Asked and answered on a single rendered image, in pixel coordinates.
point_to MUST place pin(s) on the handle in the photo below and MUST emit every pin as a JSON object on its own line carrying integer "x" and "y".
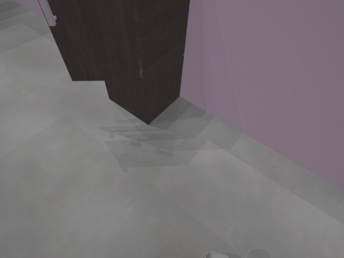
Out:
{"x": 47, "y": 12}

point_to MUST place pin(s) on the cupboard door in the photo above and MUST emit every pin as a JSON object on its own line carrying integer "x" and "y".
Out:
{"x": 96, "y": 39}

